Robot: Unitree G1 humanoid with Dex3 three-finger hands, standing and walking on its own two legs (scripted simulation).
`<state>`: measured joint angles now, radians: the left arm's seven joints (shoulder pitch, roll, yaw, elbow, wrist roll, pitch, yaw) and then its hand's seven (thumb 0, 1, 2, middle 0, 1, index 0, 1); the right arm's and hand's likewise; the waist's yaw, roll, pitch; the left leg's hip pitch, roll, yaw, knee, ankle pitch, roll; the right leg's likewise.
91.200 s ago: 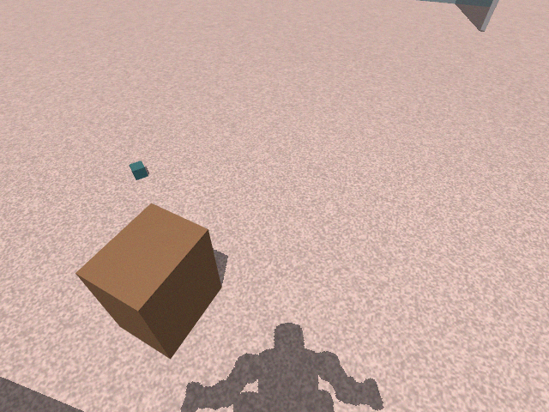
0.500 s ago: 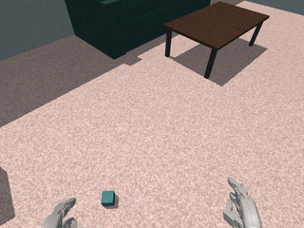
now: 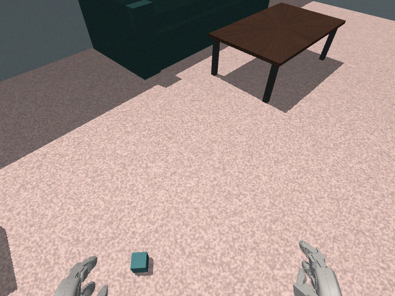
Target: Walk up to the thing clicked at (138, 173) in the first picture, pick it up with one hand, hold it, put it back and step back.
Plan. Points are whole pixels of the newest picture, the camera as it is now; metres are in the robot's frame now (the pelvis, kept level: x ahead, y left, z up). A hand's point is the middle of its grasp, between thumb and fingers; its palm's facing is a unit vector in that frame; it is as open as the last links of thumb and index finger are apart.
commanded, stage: home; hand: left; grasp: from above
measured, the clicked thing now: (140, 262) +0.42 +0.24 -0.68
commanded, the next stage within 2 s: stand in 1.18 s
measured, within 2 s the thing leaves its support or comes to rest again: neither
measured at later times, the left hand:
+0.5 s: hand out of the picture +0.15 +0.17 -0.04, palm faces +0.05 -0.98 -0.21, open 8.3 cm
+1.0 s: hand out of the picture +0.15 +0.18 -0.04, palm faces +0.05 -0.98 -0.21, open 7.6 cm
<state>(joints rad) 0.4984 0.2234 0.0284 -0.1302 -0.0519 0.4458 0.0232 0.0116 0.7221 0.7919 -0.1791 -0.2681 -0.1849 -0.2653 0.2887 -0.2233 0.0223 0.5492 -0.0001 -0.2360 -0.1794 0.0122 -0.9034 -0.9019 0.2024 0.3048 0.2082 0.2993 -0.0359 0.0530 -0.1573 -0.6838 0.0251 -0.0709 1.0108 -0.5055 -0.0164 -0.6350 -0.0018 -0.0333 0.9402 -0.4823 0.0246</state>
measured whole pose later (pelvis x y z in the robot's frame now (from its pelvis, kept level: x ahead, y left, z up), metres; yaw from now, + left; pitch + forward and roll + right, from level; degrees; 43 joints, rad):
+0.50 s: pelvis -0.01 -0.01 +0.00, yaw +0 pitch +10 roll -2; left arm 0.50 0.22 0.03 -0.14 -0.05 0.46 0.02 0.01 0.76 0.81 -0.18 -0.27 -0.19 -0.27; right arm 0.29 -0.22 0.03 0.53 0.00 -0.24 -0.18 0.01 -0.90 -0.90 0.20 0.30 0.21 0.30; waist -0.03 0.05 -0.16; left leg -0.70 0.03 -0.08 1.02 -0.49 -0.02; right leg -0.65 0.00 -0.04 0.95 -0.47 0.02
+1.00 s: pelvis -0.01 +0.00 +0.00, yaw +0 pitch +10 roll -2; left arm 0.50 0.23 0.03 -0.14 -0.05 0.46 0.02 0.01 0.87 0.88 -0.19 -0.29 -0.20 -0.29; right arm 0.29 -0.22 0.02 0.54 0.00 -0.24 -0.19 0.01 -0.90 -0.90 0.20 0.30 0.21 0.30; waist -0.03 0.05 -0.16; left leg -0.70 0.03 -0.07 1.02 -0.49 -0.02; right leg -0.65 0.00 -0.03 0.96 -0.48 0.02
